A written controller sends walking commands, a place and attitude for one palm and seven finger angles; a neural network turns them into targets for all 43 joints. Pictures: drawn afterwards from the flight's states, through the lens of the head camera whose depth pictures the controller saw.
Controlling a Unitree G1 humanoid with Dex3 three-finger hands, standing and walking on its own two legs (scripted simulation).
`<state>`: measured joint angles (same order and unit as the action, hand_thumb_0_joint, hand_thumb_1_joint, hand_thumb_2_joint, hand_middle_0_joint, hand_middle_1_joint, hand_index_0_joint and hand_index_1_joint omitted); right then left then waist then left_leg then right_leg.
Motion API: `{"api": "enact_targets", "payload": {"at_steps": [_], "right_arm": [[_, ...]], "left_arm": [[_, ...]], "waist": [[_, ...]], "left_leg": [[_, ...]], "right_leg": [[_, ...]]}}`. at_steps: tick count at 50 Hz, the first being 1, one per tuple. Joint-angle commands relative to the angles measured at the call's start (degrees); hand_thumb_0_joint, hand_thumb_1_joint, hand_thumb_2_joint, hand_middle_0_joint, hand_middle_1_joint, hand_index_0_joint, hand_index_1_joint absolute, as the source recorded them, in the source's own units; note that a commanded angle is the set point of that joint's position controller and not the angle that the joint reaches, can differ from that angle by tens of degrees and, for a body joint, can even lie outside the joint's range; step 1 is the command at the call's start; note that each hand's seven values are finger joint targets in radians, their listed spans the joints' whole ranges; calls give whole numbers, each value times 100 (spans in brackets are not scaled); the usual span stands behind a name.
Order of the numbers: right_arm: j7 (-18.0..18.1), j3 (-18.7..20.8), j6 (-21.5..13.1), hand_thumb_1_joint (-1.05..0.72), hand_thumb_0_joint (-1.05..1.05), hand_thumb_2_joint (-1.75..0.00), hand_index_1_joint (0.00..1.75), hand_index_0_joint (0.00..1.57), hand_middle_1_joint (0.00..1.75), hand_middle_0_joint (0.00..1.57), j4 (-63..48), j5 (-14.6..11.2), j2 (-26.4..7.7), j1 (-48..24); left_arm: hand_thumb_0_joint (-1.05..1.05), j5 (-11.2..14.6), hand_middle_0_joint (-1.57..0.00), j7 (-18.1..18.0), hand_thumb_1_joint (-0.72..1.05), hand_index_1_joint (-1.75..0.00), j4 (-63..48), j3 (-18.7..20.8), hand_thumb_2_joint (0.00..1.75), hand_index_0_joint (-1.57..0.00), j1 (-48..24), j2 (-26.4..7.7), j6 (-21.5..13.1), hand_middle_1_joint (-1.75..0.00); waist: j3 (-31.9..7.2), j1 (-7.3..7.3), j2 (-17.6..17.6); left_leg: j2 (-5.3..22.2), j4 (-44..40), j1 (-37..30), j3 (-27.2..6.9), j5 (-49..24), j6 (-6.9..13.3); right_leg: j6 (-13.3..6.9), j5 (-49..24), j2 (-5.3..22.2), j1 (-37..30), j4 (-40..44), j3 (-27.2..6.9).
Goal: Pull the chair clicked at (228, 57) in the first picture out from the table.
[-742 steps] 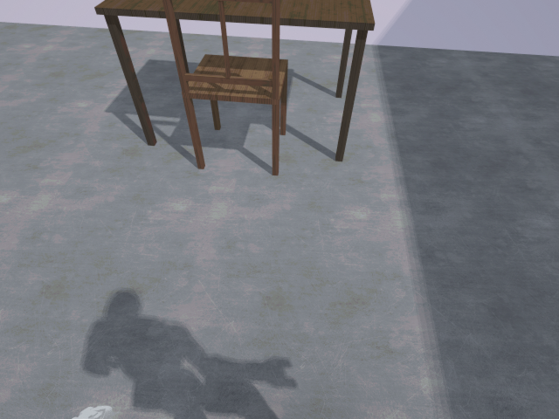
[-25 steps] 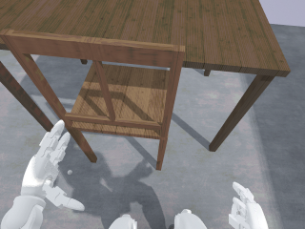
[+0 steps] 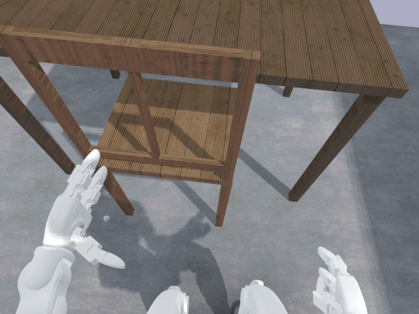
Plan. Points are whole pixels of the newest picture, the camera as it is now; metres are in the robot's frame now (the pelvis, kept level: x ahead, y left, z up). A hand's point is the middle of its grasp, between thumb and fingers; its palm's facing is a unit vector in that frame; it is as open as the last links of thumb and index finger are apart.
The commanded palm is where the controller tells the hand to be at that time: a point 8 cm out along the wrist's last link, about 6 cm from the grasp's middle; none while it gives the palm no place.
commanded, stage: aim the fingers beside a spindle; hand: left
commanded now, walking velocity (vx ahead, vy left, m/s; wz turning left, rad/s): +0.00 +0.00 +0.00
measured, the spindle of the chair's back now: (147, 121) +0.51 +0.17 +0.00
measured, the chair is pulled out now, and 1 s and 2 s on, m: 0.00 0.00 0.00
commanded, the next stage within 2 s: push the fingers through the gap in 1.72 s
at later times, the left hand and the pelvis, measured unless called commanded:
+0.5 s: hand (128, 197) +0.32 +0.17 +0.01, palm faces -0.09 -1.00 -0.04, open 16.9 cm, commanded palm +0.31 +0.23 +0.02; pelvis +0.00 +0.00 -0.01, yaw -1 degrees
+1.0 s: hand (140, 181) +0.36 +0.16 +0.00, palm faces -0.09 -1.00 -0.03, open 16.9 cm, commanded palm +0.34 +0.21 +0.00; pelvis +0.00 +0.00 -0.02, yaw -1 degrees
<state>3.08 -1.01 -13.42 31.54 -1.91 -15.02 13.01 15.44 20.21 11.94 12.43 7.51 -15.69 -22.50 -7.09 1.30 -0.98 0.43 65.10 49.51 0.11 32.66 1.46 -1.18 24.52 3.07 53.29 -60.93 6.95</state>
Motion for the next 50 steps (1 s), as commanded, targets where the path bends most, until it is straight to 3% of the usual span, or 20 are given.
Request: {"api": "enact_targets", "payload": {"at_steps": [1, 3, 5, 6, 8, 11, 14, 20, 22, 26, 29, 32, 35, 37, 38, 42, 44, 46, 48, 50], "right_arm": [[-21, 359, -273, -90, 0, -90, 30, 20, 30, 20, -832, 5, -777, 63], [-36, 370, -218, -90, 0, -90, 30, 20, 30, 20, -814, 11, -790, 60], [-54, 367, -181, -90, 0, -90, 30, 20, 30, 20, -822, 4, -791, 71], [-58, 362, -174, -90, 0, -90, 30, 20, 30, 20, -810, 9, -796, 67], [-48, 371, -146, -90, 0, -90, 30, 20, 30, 20, -790, 26, -822, 88], [-56, 380, -146, -90, 0, -90, 30, 20, 30, 20, -758, 25, -796, 92], [-58, 393, -141, -90, 0, -90, 30, 20, 30, 20, -688, 50, -811, 147], [-73, 395, 10, -90, 0, -90, 30, 20, 30, 20, -652, 48, -824, 154], [-84, 395, 37, -90, 0, -90, 30, 20, 30, 20, -683, 56, -790, 115], [-98, 391, 126, -90, 0, -90, 30, 20, 30, 20, -624, 61, -795, 159], [-106, 389, 152, -90, 0, -90, 30, 20, 30, 20, -615, 62, -783, 173], [-124, 406, 177, -90, 0, -90, 30, 20, 30, 20, -579, 71, -780, 209], [-117, 404, 233, -90, 0, -90, 30, 20, 30, 20, -514, 69, -816, 228], [-111, 389, 259, -90, 0, -90, 30, 20, 30, 20, -495, 73, -812, 216], [-96, 390, 274, -90, 0, -90, 30, 20, 30, 20, -470, 74, -832, 229], [-115, 393, 289, -90, 0, -90, 30, 20, 30, 20, -459, 95, -786, 268], [-142, 410, 303, -90, 0, -90, 30, 20, 30, 20, -449, 102, -793, 322], [-171, 421, 333, -90, 0, -90, 30, 20, 30, 20, -444, 92, -796, 329], [-168, 409, 364, -90, 0, -90, 30, 20, 30, 20, -405, 82, -834, 354], [-182, 421, 391, -90, 0, -90, 30, 20, 30, 20, -419, 86, -819, 342]], "left_arm": [[0, 133, -6, -55, -50, -8, -1202, 429, 30, -6, -382, -803, -359, -8], [0, 122, -6, -113, -50, -8, -960, 499, 30, -6, -374, -834, -330, -8], [0, 61, -6, -151, -50, -8, -985, 380, 30, -6, -564, -758, -356, -8], [0, 42, -6, -163, -50, -8, -977, 271, 30, -6, -782, -683, -368, -8], [0, 24, -6, -218, -50, -8, -828, 448, 30, -6, -844, -858, -413, -8], [0, -33, -6, -232, -50, -8, -948, 173, 30, -6, -1199, -639, -512, -8], [0, -80, -6, -293, -50, -8, -912, 83, 30, -6, -1490, -614, -557, -8], [0, -178, -6, -406, -50, -8, -396, 322, 30, -6, -1654, -795, -478, -8], [0, -185, -6, -435, -50, -8, -524, 232, 30, -6, -1801, -692, -505, -8], [0, -194, -6, -468, -50, -8, -281, 255, 30, -6, -2086, -714, -532, -8], [0, -232, -6, -452, -50, -8, -277, 205, 30, -6, -2220, -711, -594, -8], [0, -220, -6, -452, -50, -8, -95, 51, 30, -6, -2255, -502, -585, -8], [0, -265, -6, -484, -50, -8, 201, 228, 30, -6, -2564, -712, -593, -8], [0, -274, -6, -504, -50, -8, 298, 290, 30, -6, -2867, -790, -624, -8], [0, -303, -6, -522, -50, -8, 344, 366, 30, -6, -2977, -917, -652, -8], [0, -287, -6, -500, -50, -8, 333, 259, 30, -6, -3186, -781, -739, -8], [0, -285, -6, -479, -50, -8, 397, 256, 30, -6, -3116, -760, -754, -8], [0, -266, -6, -466, -50, -8, 606, 191, 30, -6, -2929, -618, -705, -8], [0, -278, -6, -470, -50, -8, 870, 313, 30, -6, -3129, -774, -689, -8], [0, -311, -6, -473, -50, -8, 781, 308, 30, -6, -3303, -793, -733, -8]], "waist": [[-1861, -42, -272], [-1772, -12, -16], [-1689, 21, -196], [-1669, 85, -145], [-1660, 60, -18], [-1818, 117, -337], [-1949, 158, -214], [-1969, 73, 1], [-2149, 36, -209], [-2147, 148, 10], [-2261, 143, -214], [-2259, 164, -161], [-2196, 206, 54], [-2199, 209, -20], [-2229, 224, -10], [-2554, 185, -257], [-2688, 193, -184], [-2566, 221, -4], [-2377, 262, 132], [-2472, 223, -64]], "left_leg": [[-76, -1069, -624, -228, -2320, -144], [-72, -1029, -403, -214, -2194, -122], [-66, -1031, -415, -206, -2149, -141], [-63, -1008, -386, -212, -2038, -136], [-67, -971, -234, -200, -1912, -115], [-50, -935, -456, -220, -2064, -140], [-31, -877, -508, -284, -2208, -151], [-57, -836, -178, -227, -1992, -134], [-68, -816, -252, -210, -2120, -141], [-60, -708, -93, -174, -2031, -101], [-56, -664, -185, -167, -2172, -108], [-48, -627, -206, -187, -2249, -121], [-67, -555, 102, -153, -1960, -90], [-87, -527, 206, -131, -1814, -75], [-75, -506, 205, -141, -1819, -68], [-84, -466, 41, -136, -2127, -88], [-69, -436, -9, -160, -2322, -91], [-66, -424, 136, -130, -2212, -86], [-76, -378, 426, -122, -1959, -63], [-84, -388, 380, -103, -1914, -75]], "right_leg": [[-40, -1292, -170, -1712, 627, -382], [-25, -1257, -189, -1709, 615, -400], [-28, -1195, -178, -1539, 578, -389], [-20, -1104, -177, -1457, 572, -390], [-27, -1005, -182, -1482, 575, -428], [-36, -1058, -164, -1292, 502, -409], [-33, -1136, -165, -1209, 422, -390], [-35, -1091, -154, -1316, 355, -441], [-48, -1202, -140, -1351, 309, -459], [-16, -1277, -153, -1359, 311, -505], [-33, -1382, -147, -1303, 246, -512], [-27, -1410, -150, -1199, 220, -485], [-15, -1309, -145, -1229, 207, -551], [-23, -1210, -142, -1236, 215, -597], [-28, -1191, -151, -1201, 182, -592], [-45, -1505, -139, -1315, 100, -609], [-40, -1670, -147, -1325, 47, -591], [-20, -1645, -146, -1312, 71, -593], [-31, -1499, -157, -1264, 56, -625], [-38, -1431, -136, -1232, 39, -647]]}}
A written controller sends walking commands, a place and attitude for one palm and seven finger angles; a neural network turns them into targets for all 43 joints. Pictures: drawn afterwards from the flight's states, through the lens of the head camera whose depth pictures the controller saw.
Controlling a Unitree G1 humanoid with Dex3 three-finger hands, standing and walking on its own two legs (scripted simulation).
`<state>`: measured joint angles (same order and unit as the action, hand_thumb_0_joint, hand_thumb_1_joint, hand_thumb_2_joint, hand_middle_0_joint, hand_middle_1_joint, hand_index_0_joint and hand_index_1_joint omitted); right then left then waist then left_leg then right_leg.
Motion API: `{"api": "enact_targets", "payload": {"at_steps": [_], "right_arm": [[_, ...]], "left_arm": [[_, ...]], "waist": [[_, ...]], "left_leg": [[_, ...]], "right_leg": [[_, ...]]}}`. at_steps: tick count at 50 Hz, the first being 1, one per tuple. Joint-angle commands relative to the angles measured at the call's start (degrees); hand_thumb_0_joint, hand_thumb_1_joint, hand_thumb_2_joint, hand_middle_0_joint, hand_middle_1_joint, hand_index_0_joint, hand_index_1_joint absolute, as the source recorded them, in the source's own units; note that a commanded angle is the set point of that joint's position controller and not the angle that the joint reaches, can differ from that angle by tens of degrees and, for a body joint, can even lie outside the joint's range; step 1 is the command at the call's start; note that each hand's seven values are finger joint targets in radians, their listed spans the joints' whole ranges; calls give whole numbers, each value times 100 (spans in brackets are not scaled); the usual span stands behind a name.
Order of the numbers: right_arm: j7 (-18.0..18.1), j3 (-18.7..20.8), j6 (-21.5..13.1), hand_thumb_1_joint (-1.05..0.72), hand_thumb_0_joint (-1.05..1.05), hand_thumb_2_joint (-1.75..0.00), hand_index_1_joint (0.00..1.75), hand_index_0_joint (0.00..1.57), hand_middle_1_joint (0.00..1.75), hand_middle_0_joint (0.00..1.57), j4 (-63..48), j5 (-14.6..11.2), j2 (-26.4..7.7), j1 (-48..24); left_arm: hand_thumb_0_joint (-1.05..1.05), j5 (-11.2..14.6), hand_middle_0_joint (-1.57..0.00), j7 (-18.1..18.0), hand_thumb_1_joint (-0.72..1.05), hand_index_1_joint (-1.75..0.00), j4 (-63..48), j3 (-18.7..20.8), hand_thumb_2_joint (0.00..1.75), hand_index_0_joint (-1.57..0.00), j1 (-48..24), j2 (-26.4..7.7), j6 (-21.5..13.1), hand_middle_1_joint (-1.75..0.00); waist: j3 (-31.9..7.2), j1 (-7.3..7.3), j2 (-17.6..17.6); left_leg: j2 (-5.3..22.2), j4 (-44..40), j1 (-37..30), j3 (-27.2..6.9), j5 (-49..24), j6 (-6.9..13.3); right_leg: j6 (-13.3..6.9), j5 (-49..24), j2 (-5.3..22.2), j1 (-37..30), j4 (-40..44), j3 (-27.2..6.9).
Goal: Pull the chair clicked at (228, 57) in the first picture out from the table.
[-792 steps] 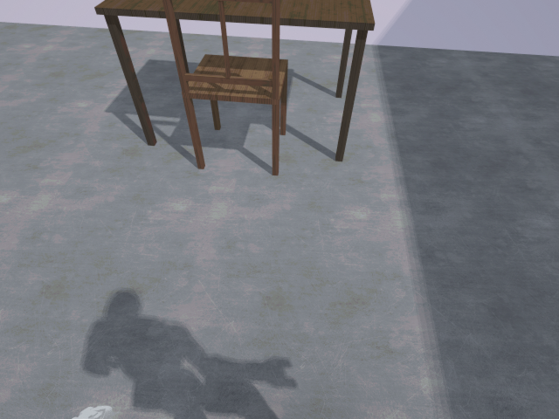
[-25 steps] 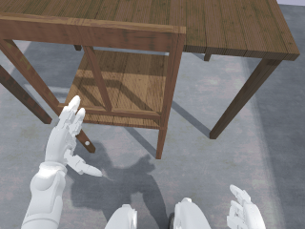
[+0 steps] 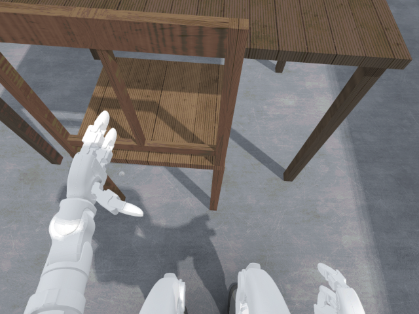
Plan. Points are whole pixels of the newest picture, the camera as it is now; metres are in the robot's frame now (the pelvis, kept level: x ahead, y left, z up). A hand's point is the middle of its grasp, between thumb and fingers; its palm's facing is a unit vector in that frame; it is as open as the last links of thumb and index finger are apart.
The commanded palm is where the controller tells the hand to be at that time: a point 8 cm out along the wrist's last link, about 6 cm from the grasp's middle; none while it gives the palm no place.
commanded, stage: aim the fingers beside a spindle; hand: left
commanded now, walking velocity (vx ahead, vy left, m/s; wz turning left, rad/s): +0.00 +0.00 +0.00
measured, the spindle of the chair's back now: (127, 105) +0.51 +0.18 +0.02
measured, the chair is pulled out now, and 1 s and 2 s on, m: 0.00 0.00 0.00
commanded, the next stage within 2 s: push the fingers through the gap in 0.72 s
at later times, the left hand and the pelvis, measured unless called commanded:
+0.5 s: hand (127, 175) +0.36 +0.16 +0.02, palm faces -0.06 -1.00 -0.04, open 16.9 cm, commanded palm +0.34 +0.21 +0.01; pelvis -0.01 +0.00 -0.01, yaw +0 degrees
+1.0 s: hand (128, 171) +0.37 +0.16 +0.01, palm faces -0.08 -1.00 -0.04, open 16.9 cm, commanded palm +0.36 +0.21 +0.01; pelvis -0.01 +0.00 -0.01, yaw +0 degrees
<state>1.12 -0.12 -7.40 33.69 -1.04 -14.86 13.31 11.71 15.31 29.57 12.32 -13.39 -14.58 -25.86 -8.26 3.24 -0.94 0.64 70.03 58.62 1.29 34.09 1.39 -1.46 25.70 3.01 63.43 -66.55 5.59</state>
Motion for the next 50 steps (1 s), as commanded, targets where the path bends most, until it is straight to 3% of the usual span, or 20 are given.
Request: {"api": "enact_targets", "payload": {"at_steps": [1, 4, 5, 6, 10, 16, 17, 19, 21, 27, 30, 32, 36, 38, 41, 43, 45, 48, 49, 50], "right_arm": [[8, 330, -202, -90, 0, -90, 30, 20, 30, 20, -640, 7, -830, 319], [0, 328, -186, -90, 0, -90, 30, 20, 30, 20, -617, 25, -828, 368], [-8, 329, -192, -90, 0, -90, 30, 20, 30, 20, -594, 31, -812, 353], [-7, 345, -185, -90, 0, -90, 30, 20, 30, 20, -549, 31, -835, 373], [-42, 349, -137, -90, 0, -90, 30, 20, 30, 20, -601, 35, -838, 386], [-52, 320, -30, -90, 0, -90, 30, 20, 30, 20, -668, 20, -847, 339], [-53, 319, -37, -90, 0, -90, 30, 20, 30, 20, -689, 20, -830, 321], [-46, 326, -48, -90, 0, -90, 30, 20, 30, 20, -702, 32, -839, 348], [-48, 327, -60, -90, 0, -90, 30, 20, 30, 20, -686, 28, -813, 318], [-38, 336, -52, -90, 0, -90, 30, 20, 30, 20, -630, 16, -844, 309], [-30, 348, -58, -90, 0, -90, 30, 20, 30, 20, -664, 27, -840, 320], [-31, 324, -35, -90, 0, -90, 30, 20, 30, 20, -675, 28, -837, 303], [-14, 302, -31, -90, 0, -90, 30, 20, 30, 20, -667, 20, -820, 278], [8, 313, -52, -90, 0, -90, 30, 20, 30, 20, -711, 13, -833, 276], [-13, 332, -75, -90, 0, -90, 30, 20, 30, 20, -696, 9, -818, 303], [-5, 328, -93, -90, 0, -90, 30, 20, 30, 20, -662, -9, -817, 301], [21, 331, -84, -90, 0, -90, 30, 20, 30, 20, -526, -4, -873, 335], [61, 319, -96, -90, 0, -90, 30, 20, 30, 20, -493, 17, -897, 378], [54, 323, -82, -90, 0, -90, 30, 20, 30, 20, -489, 38, -890, 417], [52, 319, -71, -90, 0, -90, 30, 20, 30, 20, -481, 33, -889, 411]], "left_arm": [[0, 64, -6, 8, -50, -8, -973, 365, 30, -6, -1233, -928, -414, -8], [0, 11, -6, -49, -50, -8, -1080, 277, 30, -6, -1594, -921, -534, -8], [0, 14, -6, -58, -50, -8, -1050, 92, 30, -6, -1731, -715, -548, -8], [0, 2, -6, -95, -50, -8, -1000, 162, 30, -6, -1804, -802, -574, -8], [0, -49, -6, -141, -50, -8, -980, 140, 30, -6, -1587, -782, -539, -8], [0, -79, -6, -254, -50, -8, -801, 314, 30, -6, -1552, -920, -485, -8], [0, -75, -6, -257, -50, -8, -869, 219, 30, -6, -1581, -797, -512, -8], [0, -90, -6, -282, -50, -8, -1036, 339, 30, -6, -1553, -956, -588, -8], [0, -73, -6, -265, -50, -8, -1126, 63, 30, -6, -1677, -681, -620, -8], [0, -121, -6, -252, -50, -8, -829, -64, 30, -6, -1631, -581, -535, -8], [0, -102, -6, -272, -50, -8, -1047, 25, 30, -6, -1680, -676, -560, -8], [0, -95, -6, -296, -50, -8, -894, 272, 30, -6, -1503, -894, -528, -8], [0, -84, -6, -241, -50, -8, -815, 308, 30, -6, -1679, -934, -551, -8], [0, -43, -6, -196, -50, -8, -1017, 385, 30, -6, -1667, -1040, -608, -8], [0, 8, -6, -84, -50, -8, -1123, 205, 30, -6, -1365, -832, -561, -8], [0, -2, -6, -50, -50, -8, -1098, -147, 30, -6, -1705, -559, -517, -8], [0, -26, -6, -114, -50, -8, -803, -123, 30, -6, -2163, -613, -474, -8], [0, -108, -6, -196, -50, -8, -679, 64, 30, -6, -2577, -866, -515, -8], [0, -139, -6, -220, -50, -8, -610, 267, 30, -6, -2499, -1048, -527, -8], [0, -145, -6, -236, -50, -8, -524, 297, 30, -6, -2529, -1090, -536, -8]], "waist": [[-2365, 17, -73], [-2494, 40, -280], [-2483, 111, -229], [-2459, 115, -199], [-2579, 32, -276], [-2301, 6, 40], [-2361, 25, 18], [-2530, -34, -21], [-2494, 59, -83], [-2201, 109, -31], [-2503, 34, -120], [-2407, -25, 58], [-2333, 33, 63], [-2588, -4, -14], [-2646, -20, -203], [-2441, 166, -284], [-2174, 270, -77], [-2303, 231, -166], [-2500, 122, -164], [-2504, 154, -156]], "left_leg": [[-110, -858, -514, -203, -2066, -68], [-88, -852, -721, -279, -2206, -88], [-91, -824, -740, -288, -2171, -85], [-78, -816, -730, -316, -2094, -94], [-85, -865, -788, -324, -2203, -109], [-111, -915, -434, -291, -1708, -77], [-117, -907, -468, -278, -1687, -67], [-107, -914, -609, -311, -1871, -77], [-97, -891, -683, -313, -1858, -79], [-92, -882, -587, -352, -1614, -80], [-113, -850, -689, -328, -1826, -80], [-131, -858, -477, -297, -1761, -75], [-135, -801, -347, -250, -1655, -54], [-139, -775, -431, -249, -1793, -40], [-108, -830, -704, -277, -2116, -84], [-79, -803, -806, -340, -2075, -80], [-80, -774, -600, -369, -1680, -75], [-122, -737, -505, -339, -1603, -51], [-134, -754, -536, -331, -1687, -67], [-122, -754, -590, -338, -1776, -71]], "right_leg": [[-10, -1571, -132, -2265, 604, -526], [-26, -1529, -153, -2053, 510, -475], [-15, -1489, -148, -1982, 512, -466], [-14, -1366, -152, -1878, 506, -449], [-27, -1419, -151, -1950, 475, -440], [-12, -1079, -163, -1977, 556, -482], [-8, -1059, -162, -1972, 560, -487], [-27, -1191, -173, -2045, 516, -481], [-8, -1160, -162, -1904, 532, -468], [-15, -883, -167, -1646, 554, -440], [-21, -1088, -150, -1811, 505, -467], [-18, -1128, -158, -2008, 529, -500], [-7, -1115, -162, -2018, 550, -543], [-24, -1251, -168, -2171, 522, -576], [-27, -1485, -164, -2139, 519, -514], [-22, -1308, -179, -1748, 511, -445], [7, -953, -177, -1520, 566, -449], [-20, -888, -167, -1588, 536, -481], [-29, -965, -159, -1767, 524, -498], [-28, -1060, -168, -1753, 512, -495]]}}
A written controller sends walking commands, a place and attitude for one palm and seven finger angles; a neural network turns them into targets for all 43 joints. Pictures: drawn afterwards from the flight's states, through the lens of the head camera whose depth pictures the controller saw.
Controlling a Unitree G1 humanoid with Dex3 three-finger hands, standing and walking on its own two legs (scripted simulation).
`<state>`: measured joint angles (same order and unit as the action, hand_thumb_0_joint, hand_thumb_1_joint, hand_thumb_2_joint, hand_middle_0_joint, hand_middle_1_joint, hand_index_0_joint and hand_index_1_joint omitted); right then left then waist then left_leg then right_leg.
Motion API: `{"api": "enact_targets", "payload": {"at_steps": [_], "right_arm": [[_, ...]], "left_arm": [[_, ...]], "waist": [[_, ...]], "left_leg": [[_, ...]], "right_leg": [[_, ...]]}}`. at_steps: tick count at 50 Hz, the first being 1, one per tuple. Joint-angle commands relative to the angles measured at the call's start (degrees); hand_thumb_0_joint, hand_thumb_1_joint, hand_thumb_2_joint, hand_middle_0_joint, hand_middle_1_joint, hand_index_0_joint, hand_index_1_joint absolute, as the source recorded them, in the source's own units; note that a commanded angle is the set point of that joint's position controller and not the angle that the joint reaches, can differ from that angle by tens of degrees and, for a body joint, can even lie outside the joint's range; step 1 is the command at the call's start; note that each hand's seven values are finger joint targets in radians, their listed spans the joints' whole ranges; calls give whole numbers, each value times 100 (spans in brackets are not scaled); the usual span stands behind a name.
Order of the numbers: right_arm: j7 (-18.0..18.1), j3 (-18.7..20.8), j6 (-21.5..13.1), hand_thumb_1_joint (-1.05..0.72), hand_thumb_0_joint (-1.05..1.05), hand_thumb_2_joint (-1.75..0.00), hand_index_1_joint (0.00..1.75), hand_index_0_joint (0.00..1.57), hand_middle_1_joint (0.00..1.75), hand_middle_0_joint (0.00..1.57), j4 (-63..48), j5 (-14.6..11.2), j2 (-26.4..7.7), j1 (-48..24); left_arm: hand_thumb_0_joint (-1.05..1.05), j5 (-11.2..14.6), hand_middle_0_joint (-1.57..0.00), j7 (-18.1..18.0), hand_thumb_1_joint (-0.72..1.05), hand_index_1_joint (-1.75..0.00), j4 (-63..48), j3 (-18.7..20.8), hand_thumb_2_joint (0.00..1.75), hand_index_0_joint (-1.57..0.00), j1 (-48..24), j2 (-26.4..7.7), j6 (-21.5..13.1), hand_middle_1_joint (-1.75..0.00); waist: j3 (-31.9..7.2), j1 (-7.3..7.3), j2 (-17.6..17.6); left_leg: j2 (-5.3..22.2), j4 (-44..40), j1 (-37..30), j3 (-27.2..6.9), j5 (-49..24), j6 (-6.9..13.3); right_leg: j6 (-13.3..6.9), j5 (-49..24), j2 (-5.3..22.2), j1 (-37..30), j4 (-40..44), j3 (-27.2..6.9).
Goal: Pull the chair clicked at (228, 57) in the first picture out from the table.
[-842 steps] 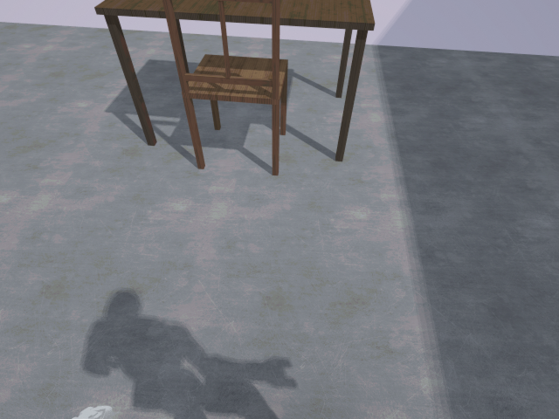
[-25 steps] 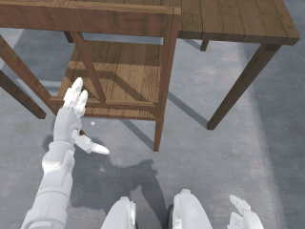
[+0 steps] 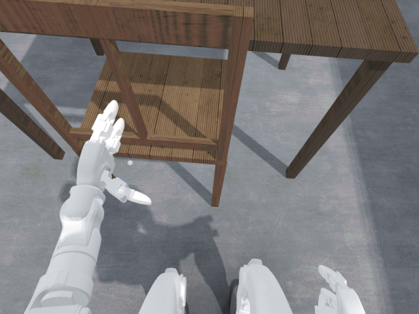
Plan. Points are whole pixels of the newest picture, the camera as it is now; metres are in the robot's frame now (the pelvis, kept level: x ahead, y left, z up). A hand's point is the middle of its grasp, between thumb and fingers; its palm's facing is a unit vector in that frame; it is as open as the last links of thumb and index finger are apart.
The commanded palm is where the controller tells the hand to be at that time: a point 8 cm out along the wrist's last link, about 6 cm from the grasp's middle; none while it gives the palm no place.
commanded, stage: push the fingers through the gap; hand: left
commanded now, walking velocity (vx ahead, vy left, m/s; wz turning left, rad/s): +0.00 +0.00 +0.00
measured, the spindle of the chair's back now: (129, 97) +0.53 +0.18 +0.03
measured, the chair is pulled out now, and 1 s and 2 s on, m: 0.00 0.00 0.00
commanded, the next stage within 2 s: hook a spindle and tug to test in 1.42 s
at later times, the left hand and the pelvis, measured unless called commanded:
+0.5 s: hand (137, 135) +0.44 +0.15 +0.02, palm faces -0.08 -1.00 -0.04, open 16.9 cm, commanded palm +0.43 +0.21 +0.02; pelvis +0.00 +0.00 +0.00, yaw -1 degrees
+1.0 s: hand (140, 114) +0.49 +0.15 +0.02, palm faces -0.07 -1.00 -0.03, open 16.9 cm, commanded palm +0.47 +0.20 +0.02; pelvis +0.00 +0.01 -0.01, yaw -2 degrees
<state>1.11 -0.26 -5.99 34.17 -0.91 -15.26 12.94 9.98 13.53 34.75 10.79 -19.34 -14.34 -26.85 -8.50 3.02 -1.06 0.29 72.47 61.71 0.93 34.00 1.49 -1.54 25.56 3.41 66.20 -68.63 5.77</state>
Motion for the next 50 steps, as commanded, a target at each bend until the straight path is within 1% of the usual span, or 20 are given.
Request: {"api": "enact_targets", "payload": {"at_steps": [1, 3, 4, 7, 9, 10, 15, 18, 19, 20, 22, 24, 25, 28, 36, 41, 44, 47, 48, 50], "right_arm": [[43, 324, -210, -90, 0, -90, 30, 20, 30, 20, -536, 36, -827, 451], [27, 319, -190, -90, 0, -90, 30, 20, 30, 20, -544, 38, -835, 497], [11, 318, -165, -90, 0, -90, 30, 20, 30, 20, -530, 37, -820, 518], [-1, 312, -116, -90, 0, -90, 30, 20, 30, 20, -507, 29, -834, 557], [-16, 309, -97, -90, 0, -90, 30, 20, 30, 20, -523, 39, -846, 619], [-21, 309, -77, -90, 0, -90, 30, 20, 30, 20, -522, 37, -849, 627], [-24, 315, -12, -90, 0, -90, 30, 20, 30, 20, -405, 54, -876, 761], [-36, 321, 4, -90, 0, -90, 30, 20, 30, 20, -394, 73, -895, 833], [-49, 336, 30, -90, 0, -90, 30, 20, 30, 20, -348, 81, -890, 870], [-48, 337, 49, -90, 0, -90, 30, 20, 30, 20, -317, 85, -901, 887], [-44, 313, 91, -90, 0, -90, 30, 20, 30, 20, -273, 94, -921, 918], [-49, 302, 120, -90, 0, -90, 30, 20, 30, 20, -283, 112, -919, 950], [-43, 294, 144, -90, 0, -90, 30, 20, 30, 20, -281, 121, -936, 973], [-60, 299, 176, -90, 0, -90, 30, 20, 30, 20, -310, 140, -927, 1031], [-94, 290, 316, -90, 0, -90, 30, 20, 30, 20, -255, 144, -960, 1150], [-78, 276, 367, -90, 0, -90, 30, 20, 30, 20, -149, 181, -974, 1210], [-103, 275, 401, -90, 0, -90, 30, 20, 30, 20, -132, 216, -996, 1271], [-132, 269, 485, -90, 0, -90, 30, 20, 30, 20, -134, 234, -989, 1303], [-135, 270, 509, -90, 0, -90, 30, 20, 30, 20, -122, 239, -998, 1344], [-147, 260, 572, -90, 0, -90, 30, 20, 30, 20, -157, 241, -1012, 1351]], "left_arm": [[0, 42, -6, -54, -50, -8, -1014, 419, 30, -6, -1938, -1021, -440, -8], [0, 26, -6, -47, -50, -8, -949, 466, 30, -6, -2019, -1122, -455, -8], [0, 33, -6, -45, -50, -8, -687, 544, 30, -6, -1827, -1100, -409, -8], [0, 7, -6, -27, -50, -8, -564, 481, 30, -6, -2230, -1098, -397, -8], [0, 11, -6, -1, -50, -8, -489, 590, 30, -6, -2178, -1209, -398, -8], [0, 25, -6, 6, -50, -8, -402, 599, 30, -6, -2211, -1194, -387, -8], [0, -28, -6, -5, -50, -8, -176, 604, 30, -6, -2787, -1273, -471, -8], [0, -62, -6, -16, -50, -8, -216, 462, 30, -6, -3068, -1179, -550, -8], [0, -93, -6, -29, -50, -8, -38, 490, 30, -6, -2981, -1158, -545, -8], [0, -66, -6, -49, -50, -8, 45, 516, 30, -6, -3130, -1165, -539, -8], [0, -133, -6, -79, -50, -8, 339, 656, 30, -6, -3336, -1377, -540, -8], [0, -157, -6, -89, -50, -8, 465, 793, 30, -6, -3389, -1493, -560, -8], [0, -169, -6, -103, -50, -8, 505, 907, 30, -6, -3511, -1661, -579, -8], [0, -174, -6, -80, -50, -8, 504, 935, 30, -6, -3611, -1691, -633, -8], [0, -181, -6, 35, -50, -8, 949, 966, 30, -6, -3922, -1746, -582, -8], [0, -259, -6, 27, -50, -8, 1137, 881, 30, -6, -4625, -1777, -667, -8], [0, -315, -6, -11, -50, -8, 1188, 900, 30, -6, -4828, -1817, -708, -8], [0, -361, -6, -51, -50, -8, 1412, 899, 30, -6, -4788, -1787, -665, -8], [0, -368, -6, -66, -50, -8, 1461, 908, 30, -6, -4881, -1793, -651, -8], [0, -404, -6, -100, -50, -8, 1521, 1054, 30, -6, -4822, -1970, -625, -8]], "waist": [[-2575, 157, -101], [-2716, 149, -255], [-2594, 132, -50], [-2576, 209, -132], [-2692, 148, -200], [-2653, 185, -41], [-2640, 319, -109], [-2778, 337, -359], [-2765, 318, -345], [-2749, 395, -149], [-2583, 405, -64], [-2675, 357, -230], [-2711, 367, -137], [-2987, 366, -286], [-2878, 493, -177], [-2821, 652, -433], [-3006, 634, -694], [-3023, 648, -668], [-3038, 723, -508], [-3114, 647, -600]], "left_leg": [[-106, -969, -854, -272, -1840, -69], [-101, -970, -929, -290, -2040, -87], [-99, -976, -814, -265, -1985, -85], [-92, -965, -756, -244, -1865, -72], [-92, -999, -822, -259, -2010, -86], [-88, -980, -760, -246, -1995, -74], [-62, -945, -806, -273, -2005, -76], [-52, -967, -1056, -348, -2153, -99], [-45, -977, -1114, -346, -2201, -120], [-48, -920, -1001, -319, -2157, -84], [-62, -939, -726, -322, -1909, -77], [-85, -922, -754, -276, -1936, -66], [-80, -904, -680, -286, -1953, -60], [-74, -855, -844, -280, -2207, -61], [-46, -830, -692, -301, -2171, -50], [-15, -783, -892, -390, -2171, -61], [-9, -764, -1132, -466, -2359, -105], [-6, -733, -1105, -466, -2494, -103], [10, -714, -1127, -489, -2521, -89], [1, -703, -1057, -472, -2538, -97]], "right_leg": [[-10, -1170, -200, -2156, 719, -542], [-35, -1330, -215, -2179, 646, -521], [-15, -1344, -223, -2243, 684, -524], [-8, -1268, -227, -2176, 711, -557], [-27, -1386, -235, -2257, 682, -542], [-13, -1415, -238, -2278, 701, -548], [-2, -1371, -258, -2075, 680, -527], [-33, -1329, -281, -1893, 626, -474], [-27, -1333, -280, -1867, 649, -462], [0, -1389, -285, -1913, 672, -489], [-3, -1235, -277, -1948, 674, -501], [-13, -1258, -289, -1955, 672, -524], [-7, -1308, -282, -2029, 653, -537], [-21, -1547, -305, -2091, 591, -541], [7, -1563, -314, -2037, 631, -538], [3, -1366, -325, -1614, 601, -485], [-22, -1346, -333, -1435, 527, -427], [-17, -1460, -339, -1469, 534, -430], [-11, -1485, -355, -1434, 515, -402], [-12, -1523, -351, -1510, 506, -430]]}}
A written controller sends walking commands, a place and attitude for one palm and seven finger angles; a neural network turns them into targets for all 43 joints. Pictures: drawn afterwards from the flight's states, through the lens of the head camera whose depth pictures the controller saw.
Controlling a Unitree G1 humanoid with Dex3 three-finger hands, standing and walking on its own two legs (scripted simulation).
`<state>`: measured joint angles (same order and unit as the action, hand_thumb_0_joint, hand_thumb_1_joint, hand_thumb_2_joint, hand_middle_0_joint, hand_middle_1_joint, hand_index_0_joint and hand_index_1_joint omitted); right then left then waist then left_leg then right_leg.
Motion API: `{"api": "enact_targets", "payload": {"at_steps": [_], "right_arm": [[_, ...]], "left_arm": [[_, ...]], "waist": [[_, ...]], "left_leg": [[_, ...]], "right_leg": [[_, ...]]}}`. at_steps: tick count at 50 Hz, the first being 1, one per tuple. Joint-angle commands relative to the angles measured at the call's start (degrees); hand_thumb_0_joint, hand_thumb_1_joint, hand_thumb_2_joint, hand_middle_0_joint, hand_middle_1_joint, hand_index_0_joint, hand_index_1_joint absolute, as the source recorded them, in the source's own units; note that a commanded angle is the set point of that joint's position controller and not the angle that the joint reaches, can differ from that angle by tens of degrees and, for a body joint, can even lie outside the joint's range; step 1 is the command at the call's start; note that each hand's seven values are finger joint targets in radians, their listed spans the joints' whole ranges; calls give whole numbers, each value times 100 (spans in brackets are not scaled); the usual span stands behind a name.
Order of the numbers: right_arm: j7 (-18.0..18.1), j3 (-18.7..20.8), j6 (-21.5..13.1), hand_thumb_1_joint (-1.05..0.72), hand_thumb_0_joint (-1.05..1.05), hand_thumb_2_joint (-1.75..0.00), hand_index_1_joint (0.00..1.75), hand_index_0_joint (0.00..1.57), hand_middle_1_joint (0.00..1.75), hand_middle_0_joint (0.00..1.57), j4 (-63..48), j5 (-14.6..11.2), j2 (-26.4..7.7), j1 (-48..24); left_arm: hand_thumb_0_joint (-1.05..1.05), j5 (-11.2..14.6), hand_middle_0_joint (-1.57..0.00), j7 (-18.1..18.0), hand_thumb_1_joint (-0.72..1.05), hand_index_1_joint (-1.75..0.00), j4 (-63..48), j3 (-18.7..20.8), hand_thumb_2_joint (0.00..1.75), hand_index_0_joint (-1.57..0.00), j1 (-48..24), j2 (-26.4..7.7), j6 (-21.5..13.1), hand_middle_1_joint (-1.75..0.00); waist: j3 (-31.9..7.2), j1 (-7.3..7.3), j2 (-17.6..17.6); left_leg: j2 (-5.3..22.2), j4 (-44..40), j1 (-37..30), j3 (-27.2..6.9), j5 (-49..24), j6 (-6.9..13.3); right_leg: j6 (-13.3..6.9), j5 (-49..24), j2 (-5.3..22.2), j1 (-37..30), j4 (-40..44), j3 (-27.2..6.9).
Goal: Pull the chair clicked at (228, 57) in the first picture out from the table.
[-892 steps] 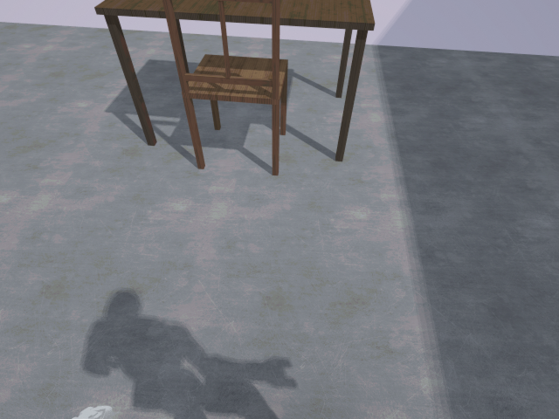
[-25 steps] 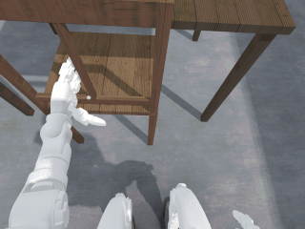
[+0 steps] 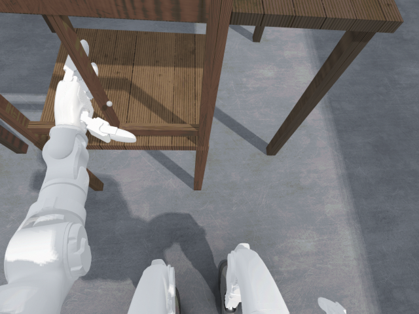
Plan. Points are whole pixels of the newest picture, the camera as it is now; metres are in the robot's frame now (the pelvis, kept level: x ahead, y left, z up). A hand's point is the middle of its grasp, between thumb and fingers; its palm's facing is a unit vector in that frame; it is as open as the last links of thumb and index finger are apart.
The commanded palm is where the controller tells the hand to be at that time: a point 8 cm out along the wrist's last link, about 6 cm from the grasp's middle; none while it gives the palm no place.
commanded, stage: push the fingers through the gap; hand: left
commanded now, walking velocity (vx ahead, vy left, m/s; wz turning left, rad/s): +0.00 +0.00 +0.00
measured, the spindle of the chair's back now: (94, 84) +0.52 +0.18 +0.04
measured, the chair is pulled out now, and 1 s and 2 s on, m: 0.00 0.00 0.04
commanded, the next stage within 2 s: hook a spindle and tug to test in 0.42 s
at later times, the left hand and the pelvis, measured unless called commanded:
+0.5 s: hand (110, 102) +0.49 +0.16 +0.03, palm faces -0.04 -1.00 -0.03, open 16.9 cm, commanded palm +0.46 +0.20 +0.03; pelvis +0.01 +0.00 +0.01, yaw +0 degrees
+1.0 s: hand (111, 101) +0.49 +0.15 +0.03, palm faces -0.02 -1.00 -0.03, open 13.7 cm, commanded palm +0.47 +0.19 +0.03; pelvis +0.00 +0.00 +0.00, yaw +0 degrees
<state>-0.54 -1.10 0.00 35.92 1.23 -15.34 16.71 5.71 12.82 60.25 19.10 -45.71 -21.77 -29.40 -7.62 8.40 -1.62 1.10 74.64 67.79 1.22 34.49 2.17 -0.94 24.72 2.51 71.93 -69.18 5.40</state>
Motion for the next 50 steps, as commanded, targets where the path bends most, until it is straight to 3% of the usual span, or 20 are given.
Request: {"api": "enact_targets", "payload": {"at_steps": [1, 5, 8, 10, 14, 18, 20, 21, 24, 26, 27, 30, 31, 35, 41, 43, 44, 46, 48, 50], "right_arm": [[17, 336, -6, -90, 0, -90, 30, 20, 30, 20, -340, 40, -992, 972], [-30, 340, 82, -90, 0, -90, 30, 20, 30, 20, -426, 37, -986, 985], [-31, 330, 124, -90, 0, -90, 30, 20, 30, 20, -443, 21, -959, 1001], [-16, 335, 132, -90, 0, -90, 30, 20, 30, 20, -431, 25, -981, 996], [-32, 349, 116, -90, 0, -90, 30, 20, 30, 20, -407, 28, -943, 985], [-18, 338, 135, -90, 0, -90, 30, 20, 30, 20, -357, 22, -951, 1000], [-28, 354, 144, -90, 0, -90, 30, 20, 30, 20, -378, 29, -960, 984], [-33, 359, 148, -90, 0, -90, 30, 20, 30, 20, -370, 40, -945, 984], [-39, 360, 157, -90, 0, -90, 30, 20, 30, 20, -340, 32, -942, 972], [-47, 376, 173, -90, 0, -90, 30, 20, 30, 20, -391, 40, -949, 965], [-60, 371, 179, -90, 0, -90, 30, 20, 30, 20, -389, 28, -920, 944], [-59, 379, 188, -90, 0, -90, 30, 20, 30, 20, -394, 34, -928, 937], [-72, 375, 186, -90, 0, -90, 30, 20, 30, 20, -400, 34, -913, 913], [-53, 377, 180, -90, 0, -90, 30, 20, 30, 20, -377, 21, -911, 901], [-31, 370, 151, -90, 0, -90, 30, 20, 30, 20, -367, 32, -909, 906], [-30, 370, 144, -90, 0, -90, 30, 20, 30, 20, -363, 22, -903, 920], [-28, 364, 140, -90, 0, -90, 30, 20, 30, 20, -354, 26, -909, 896], [-25, 359, 143, -90, 0, -90, 30, 20, 30, 20, -349, 28, -913, 909], [-18, 351, 128, -90, 0, -90, 30, 20, 30, 20, -357, 25, -904, 914], [-10, 357, 134, -90, 0, -90, 30, 20, 30, 20, -344, 27, -932, 927]], "left_arm": [[0, 10, -6, -44, -50, -8, -1069, 232, 30, -6, -2314, -1252, -367, -8], [0, -11, -6, -102, -50, -8, -1167, 287, 30, -6, -2021, -1260, -377, -8], [0, -6, -6, -102, -50, -8, -1127, 187, 30, -6, -2063, -1138, -361, -8], [0, -7, -6, -107, -50, -8, -1234, 377, 30, -6, -2085, -1387, -405, -8], [0, 20, -6, -109, -50, -8, -1488, 164, 30, -6, -2063, -1134, -490, -8], [0, 21, -6, -102, -50, -8, -1243, 84, 30, -6, -2096, -1044, -445, -8], [0, -1, -6, -121, -50, -8, -1349, 93, 30, -6, -2047, -1064, -472, -8], [0, 1, -6, -133, -50, -8, -1429, 33, 30, -6, -2121, -1001, -486, -8], [0, 8, -6, -142, -50, -8, -1205, -26, 30, -6, -2007, -871, -473, -8], [0, -6, -6, -174, -50, -8, -1384, 71, 30, -6, -1929, -992, -499, -8], [0, 4, -8, -178, -50, -13, -1281, -44, 30, -8, -1828, -810, -462, -13], [0, -14, -13, -207, -50, -30, -1341, -42, 30, -13, -1920, -846, -487, -30], [0, -21, -15, -206, -50, -35, -1356, -149, 30, -15, -1953, -718, -491, -35], [0, -24, -22, -226, -50, -57, -1241, -103, 30, -22, -2004, -775, -481, -57], [0, -28, -32, -178, -50, -90, -1239, -80, 30, -32, -2114, -835, -476, -90], [0, -12, -36, -153, -39, -101, -1248, -181, 35, -36, -2201, -729, -467, -101], [0, -4, -38, -142, -33, -107, -1268, -129, 37, -38, -2203, -807, -471, -107], [0, 8, -41, -122, -22, -118, -1211, -139, 42, -41, -2192, -787, -444, -118], [0, 8, -45, -105, -11, -129, -1158, -190, 47, -45, -2266, -749, -436, -129], [0, -4, -48, -108, 0, -140, -1181, -21, 52, -48, -2189, -959, -452, -140]], "waist": [[-3193, 147, -493], [-3321, 50, -569], [-3130, 143, -281], [-3196, 74, -424], [-3329, 90, -676], [-3002, 174, -407], [-3162, 85, -702], [-3251, 125, -639], [-3001, 159, -518], [-3216, 61, -682], [-3141, 100, -556], [-3045, 100, -551], [-3052, 114, -554], [-3010, 160, -369], [-3093, 156, -470], [-3141, 207, -443], [-3135, 165, -550], [-3189, 202, -350], [-3058, 225, -465], [-3168, 156, -457]], "left_leg": [[-79, -904, -1587, -481, -2533, -152], [-59, -955, -1729, -489, -2715, -178], [-77, -976, -1465, -453, -2533, -122], [-77, -984, -1489, -429, -2454, -128], [-58, -1009, -1854, -463, -2705, -171], [-57, -1041, -1662, -468, -2504, -142], [-50, -1056, -1926, -490, -2691, -187], [-48, -1033, -1962, -505, -2761, -189], [-28, -1046, -1904, -534, -2772, -202], [-42, -1039, -1999, -520, -2901, -224], [-39, -1039, -1964, -511, -2884, -214], [-29, -1044, -1938, -525, -2871, -223], [-41, -1050, -1926, -521, -2780, -220], [-64, -1008, -1733, -477, -2613, -175], [-88, -971, -1668, -438, -2527, -152], [-78, -968, -1753, -465, -2544, -150], [-85, -974, -1743, -454, -2538, -162], [-88, -947, -1642, -444, -2454, -130], [-100, -968, -1587, -420, -2310, -121], [-95, -956, -1604, -430, -2407, -125]], "right_leg": [[-62, -1457, -263, -2137, 568, -405], [-74, -1573, -271, -2222, 573, -389], [-59, -1609, -288, -2373, 624, -419], [-63, -1550, -276, -2407, 643, -444], [-64, -1626, -281, -2303, 664, -415], [-62, -1491, -289, -2248, 688, -397], [-81, -1502, -282, -2152, 675, -383], [-73, -1565, -285, -2184, 658, -370], [-71, -1522, -285, -2052, 656, -338], [-83, -1605, -274, -2152, 627, -362], [-71, -1620, -281, -2139, 651, -347], [-75, -1604, -277, -2087, 619, -344], [-70, -1540, -277, -2087, 633, -343], [-58, -1553, -278, -2176, 645, -385], [-64, -1561, -264, -2235, 653, -424], [-65, -1543, -273, -2170, 632, -409], [-72, -1540, -263, -2199, 648, -416], [-53, -1536, -270, -2273, 667, -431], [-66, -1425, -274, -2204, 679, -441], [-71, -1503, -269, -2277, 664, -449]]}}
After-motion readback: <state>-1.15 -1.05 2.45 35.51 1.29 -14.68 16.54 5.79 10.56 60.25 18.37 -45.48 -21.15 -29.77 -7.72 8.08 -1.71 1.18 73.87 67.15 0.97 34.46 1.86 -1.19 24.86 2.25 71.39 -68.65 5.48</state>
